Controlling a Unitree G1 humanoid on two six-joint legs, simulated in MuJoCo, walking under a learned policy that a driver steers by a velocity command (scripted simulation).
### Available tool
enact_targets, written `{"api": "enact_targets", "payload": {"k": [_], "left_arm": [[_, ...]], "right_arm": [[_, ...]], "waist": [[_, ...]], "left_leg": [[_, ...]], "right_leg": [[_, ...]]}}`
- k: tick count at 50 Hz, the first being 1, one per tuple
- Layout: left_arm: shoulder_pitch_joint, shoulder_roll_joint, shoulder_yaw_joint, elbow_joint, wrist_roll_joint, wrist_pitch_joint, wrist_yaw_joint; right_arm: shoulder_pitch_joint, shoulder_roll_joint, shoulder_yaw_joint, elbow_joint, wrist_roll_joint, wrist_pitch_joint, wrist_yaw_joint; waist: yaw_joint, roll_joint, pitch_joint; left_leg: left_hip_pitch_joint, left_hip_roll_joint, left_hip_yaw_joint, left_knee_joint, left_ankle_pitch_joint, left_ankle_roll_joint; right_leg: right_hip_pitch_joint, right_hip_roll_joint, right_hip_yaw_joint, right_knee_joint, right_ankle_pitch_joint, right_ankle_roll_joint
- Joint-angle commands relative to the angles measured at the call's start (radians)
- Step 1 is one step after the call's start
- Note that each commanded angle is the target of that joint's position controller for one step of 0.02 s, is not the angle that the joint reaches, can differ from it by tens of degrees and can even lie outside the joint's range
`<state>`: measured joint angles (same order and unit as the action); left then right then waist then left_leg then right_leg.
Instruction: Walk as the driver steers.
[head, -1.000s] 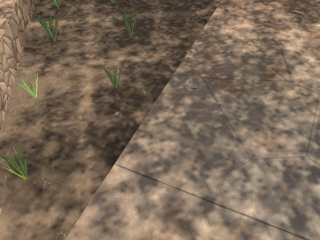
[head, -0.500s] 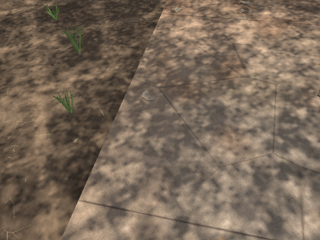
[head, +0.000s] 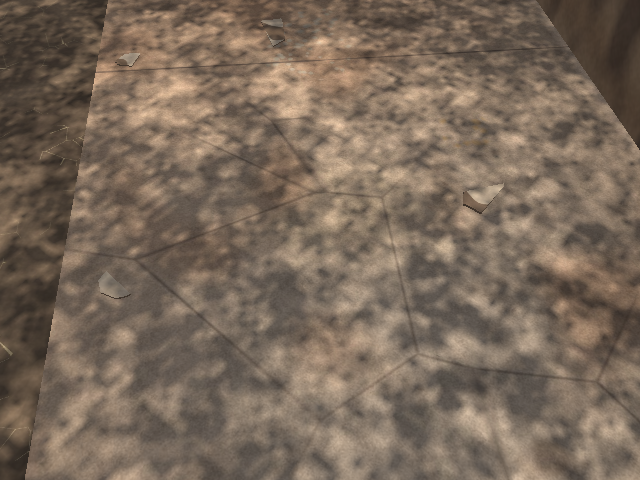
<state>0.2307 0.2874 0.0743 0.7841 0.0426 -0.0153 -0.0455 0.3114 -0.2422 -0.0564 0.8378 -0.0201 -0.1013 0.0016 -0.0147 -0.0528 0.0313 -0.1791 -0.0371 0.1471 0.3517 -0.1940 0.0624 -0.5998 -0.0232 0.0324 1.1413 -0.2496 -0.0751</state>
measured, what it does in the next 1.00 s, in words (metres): walks ahead, turning right: right foot, then left foot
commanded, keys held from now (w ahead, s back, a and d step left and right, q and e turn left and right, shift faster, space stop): w+e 0.50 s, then w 0.50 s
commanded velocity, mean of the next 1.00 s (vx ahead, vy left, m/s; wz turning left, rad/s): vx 0.50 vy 0.00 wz -0.42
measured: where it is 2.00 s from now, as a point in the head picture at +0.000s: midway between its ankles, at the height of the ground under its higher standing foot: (428, 293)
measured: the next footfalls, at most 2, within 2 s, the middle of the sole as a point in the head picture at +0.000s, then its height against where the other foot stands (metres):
right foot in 0.30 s outside the picture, level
left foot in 0.84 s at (355, 397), level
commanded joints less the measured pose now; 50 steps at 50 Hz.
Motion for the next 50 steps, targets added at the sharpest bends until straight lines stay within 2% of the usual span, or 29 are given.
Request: {"api": "enact_targets", "payload": {"k": [1, 6, 9, 11, 13, 14, 15, 16, 17, 18, 19, 20, 21, 22, 24, 26, 30, 36, 38, 39, 40, 41, 42, 43, 44, 45, 46, 47, 50], "left_arm": [[-0.015, 0.001, -0.009, -0.073, 0.002, 0.003, -0.017], [-0.202, -0.025, -0.032, -0.134, -0.008, -0.008, -0.035], [-0.29, -0.023, -0.038, -0.166, -0.006, -0.008, -0.042], [-0.305, -0.014, -0.035, -0.177, 0.0, -0.008, -0.039], [-0.246, 0.005, -0.025, -0.163, 0.005, -0.008, -0.028], [-0.151, 0.025, -0.014, -0.136, 0.006, -0.014, -0.022], [0.016, 0.056, 0.005, -0.081, 0.015, -0.022, -0.01], [0.159, 0.15, 0.037, -0.051, 0.026, -0.022, 0.009], [0.135, 0.235, 0.059, -0.071, -0.01, -0.012, 0.019], [0.184, 0.218, 0.057, -0.071, -0.017, 0.001, 0.03], [0.143, 0.181, 0.049, -0.049, -0.025, -0.001, 0.04], [0.098, 0.133, 0.037, -0.043, -0.032, -0.008, 0.042], [0.059, 0.11, 0.028, -0.045, -0.036, -0.017, 0.044], [0.025, 0.09, 0.021, -0.054, -0.037, -0.024, 0.043], [0.034, 0.09, 0.018, -0.05, -0.043, -0.043, 0.037], [0.066, 0.109, 0.022, -0.036, -0.039, -0.05, 0.034], [0.161, 0.094, 0.013, 0.004, -0.042, -0.059, 0.032], [0.272, 0.108, 0.006, 0.053, -0.03, -0.065, 0.047], [0.268, 0.121, 0.006, 0.063, -0.023, -0.065, 0.055], [0.249, 0.128, 0.006, 0.064, -0.022, -0.065, 0.058], [0.23, 0.137, 0.007, 0.066, -0.021, -0.067, 0.059], [0.218, 0.147, 0.008, 0.071, -0.018, -0.067, 0.056], [0.209, 0.138, 0.003, 0.071, -0.02, -0.07, 0.053], [0.225, 0.075, -0.014, 0.04, -0.023, -0.075, 0.051], [0.367, 0.021, -0.019, 0.051, -0.059, -0.071, 0.047], [0.278, 0.095, -0.01, 0.062, -0.02, -0.064, 0.052], [0.191, 0.093, -0.008, 0.044, -0.019, -0.064, 0.043], [0.149, 0.074, -0.014, 0.034, -0.019, -0.064, 0.037], [0.161, 0.04, -0.024, 0.046, -0.001, -0.036, 0.02]], "right_arm": [[0.025, -0.074, -0.01, -0.033, 0.003, -0.025, 0.005], [0.081, -0.093, -0.009, -0.004, 0.003, -0.017, 0.002], [0.137, -0.121, -0.014, 0.019, 0.001, -0.004, -0.011], [0.164, -0.136, -0.016, 0.038, -0.001, 0.011, -0.019], [0.172, -0.17, -0.023, 0.05, -0.003, 0.029, -0.027], [0.173, -0.185, -0.025, 0.052, -0.002, 0.039, -0.029], [0.163, -0.189, -0.024, 0.044, 0.002, 0.046, -0.03], [0.17, -0.145, -0.012, 0.002, 0.012, 0.043, -0.022], [0.131, -0.091, -0.004, -0.079, 0.013, 0.032, -0.002], [0.003, -0.157, -0.018, -0.11, 0.006, 0.021, 0.001], [-0.039, -0.125, -0.005, -0.125, 0.017, 0.009, 0.004], [-0.017, -0.116, -0.001, -0.109, 0.013, 0.004, 0.001], [-0.014, -0.114, -0.003, -0.111, -0.005, 0.017, 0.002], [0.02, -0.108, -0.001, -0.099, -0.023, 0.038, 0.004], [0.028, -0.096, -0.001, -0.102, -0.035, 0.068, 0.012], [-0.025, -0.083, 0.003, -0.122, -0.031, 0.079, 0.017], [-0.18, -0.073, 0.01, -0.164, -0.025, 0.076, 0.022], [-0.358, -0.079, 0.018, -0.222, -0.012, 0.061, 0.033], [-0.36, -0.089, 0.015, -0.231, -0.01, 0.055, 0.034], [-0.322, -0.095, 0.012, -0.222, -0.009, 0.051, 0.032], [-0.256, -0.107, 0.005, -0.2, -0.008, 0.047, 0.025], [-0.139, -0.124, -0.006, -0.161, -0.007, 0.042, 0.015], [0.017, -0.152, -0.019, -0.116, -0.015, 0.031, 0.001], [0.189, -0.231, -0.035, -0.1, -0.036, 0.026, -0.015], [0.185, -0.299, -0.056, -0.08, -0.038, 0.033, -0.006], [0.099, -0.202, -0.039, -0.09, -0.005, 0.042, 0.005], [0.009, -0.143, -0.024, -0.102, 0.004, 0.04, 0.01], [-0.026, -0.109, -0.015, -0.097, -0.003, 0.035, 0.014], [-0.001, -0.085, -0.004, -0.054, 0.005, 0.012, 0.015]], "waist": [[0.023, 0.108, 0.006], [-0.017, 0.12, 0.04], [-0.045, 0.123, 0.064], [-0.044, 0.128, 0.061], [-0.011, 0.156, 0.009], [0.03, 0.16, -0.05], [0.103, 0.126, -0.145], [0.152, 0.012, -0.27], [0.103, -0.194, -0.352], [0.158, -0.038, -0.316], [0.123, 0.003, -0.191], [0.066, 0.06, -0.103], [0.023, 0.073, -0.066], [-0.009, 0.068, -0.064], [-0.027, 0.052, -0.064], [-0.02, 0.041, -0.038], [0.037, 0.011, 0.003], [0.107, 0.0, 0.033], [0.094, -0.011, 0.046], [0.07, -0.017, 0.043], [0.038, -0.022, 0.019], [-0.014, -0.01, -0.041], [-0.085, 0.023, -0.131], [-0.135, 0.136, -0.278], [-0.055, 0.37, -0.341], [-0.039, 0.167, -0.191], [-0.018, 0.097, -0.076], [-0.002, 0.063, -0.035], [0.036, 0.127, -0.024]], "left_leg": [[0.052, 0.301, -0.184, -0.212, 0.217, 0.115], [0.071, 0.258, -0.019, -0.198, 0.326, 0.074], [0.16, 0.286, 0.013, -0.179, 0.366, 0.066], [0.236, 0.302, 0.041, -0.116, 0.511, 0.058], [0.281, 0.31, 0.081, 0.047, 0.83, 0.046], [0.276, 0.31, 0.095, 0.198, 0.912, 0.043], [0.181, 0.294, 0.117, 0.421, 0.826, 0.023], [-0.114, 0.258, 0.12, 0.739, 0.472, -0.017], [-0.502, 0.049, 0.033, 1.081, -0.342, -0.075], [-0.621, 0.068, -0.136, 1.118, -0.275, -0.07], [-0.633, 0.119, -0.157, 1.057, -0.179, -0.061], [-0.562, 0.152, -0.159, 0.94, -0.141, -0.059], [-0.5, 0.168, -0.17, 0.874, -0.147, -0.067], [-0.44, 0.171, -0.171, 0.84, -0.15, -0.077], [-0.406, 0.162, -0.157, 0.784, -0.14, -0.095], [-0.43, 0.158, -0.143, 0.706, -0.059, -0.107], [-0.482, 0.153, -0.132, 0.501, 0.134, -0.102], [-0.505, 0.105, -0.116, 0.309, 0.187, -0.056], [-0.457, 0.085, -0.115, 0.257, 0.137, -0.027], [-0.386, 0.069, -0.111, 0.223, 0.102, -0.01], [-0.278, 0.036, -0.098, 0.198, 0.059, 0.007], [-0.131, -0.001, -0.079, 0.161, 0.037, 0.027], [0.088, 0.035, -0.112, 0.13, 0.059, 0.058], [0.326, 0.281, -0.387, 0.123, -0.06, 0.11], [0.486, 0.478, -0.861, -0.024, -0.098, 0.242], [0.359, 0.422, -0.846, -0.078, -0.205, 0.21], [0.22, 0.387, -0.674, -0.091, -0.164, 0.191], [0.136, 0.34, -0.566, -0.114, -0.045, 0.169], [0.043, 0.256, -0.39, -0.158, 0.177, 0.138]], "right_leg": [[-0.126, -0.053, 0.035, -0.026, 0.105, 0.011], [-0.071, -0.04, -0.066, -0.32, 0.276, 0.009], [-0.049, -0.03, -0.119, -0.441, 0.221, -0.011], [-0.019, 0.0, -0.15, -0.499, 0.128, -0.038], [0.099, 0.072, -0.191, -0.533, 0.014, -0.076], [0.211, 0.113, -0.194, -0.563, -0.018, -0.103], [0.436, 0.138, -0.172, -0.635, 0.015, -0.136], [0.754, -0.058, 0.107, -0.663, -0.148, -0.209], [0.975, -0.32, 0.65, -0.78, -0.105, -0.332], [0.961, -0.308, 0.629, -0.825, 0.057, -0.328], [0.844, -0.284, 0.475, -0.827, 0.183, -0.305], [0.686, -0.236, 0.385, -0.843, 0.309, -0.26], [0.586, -0.185, 0.327, -0.858, 0.363, -0.233], [0.519, -0.151, 0.286, -0.876, 0.386, -0.223], [0.454, -0.117, 0.257, -0.9, 0.423, -0.229], [0.416, -0.096, 0.235, -0.932, 0.385, -0.22], [0.464, -0.077, 0.206, -0.952, 0.408, -0.17], [0.634, -0.124, 0.22, -0.91, 0.486, -0.144], [0.662, -0.149, 0.228, -0.89, 0.535, -0.131], [0.655, -0.151, 0.217, -0.867, 0.596, -0.116], [0.644, -0.141, 0.2, -0.807, 0.73, -0.098], [0.637, -0.114, 0.173, -0.672, 0.851, -0.083], [0.551, -0.068, 0.131, -0.474, 0.79, -0.066], [0.379, -0.002, 0.083, -0.163, 0.435, -0.048], [0.075, 0.177, 0.036, 0.118, -0.272, -0.009], [-0.02, 0.102, 0.106, 0.167, -0.208, -0.024], [-0.016, 0.061, 0.094, 0.132, -0.112, -0.024], [0.009, 0.029, 0.077, 0.088, -0.066, -0.02], [0.082, -0.014, 0.031, 0.006, -0.034, 0.005]]}}
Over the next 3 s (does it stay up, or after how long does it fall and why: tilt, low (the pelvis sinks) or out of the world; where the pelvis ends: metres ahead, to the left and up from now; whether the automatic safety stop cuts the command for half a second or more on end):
stays up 0.92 -0.26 0.00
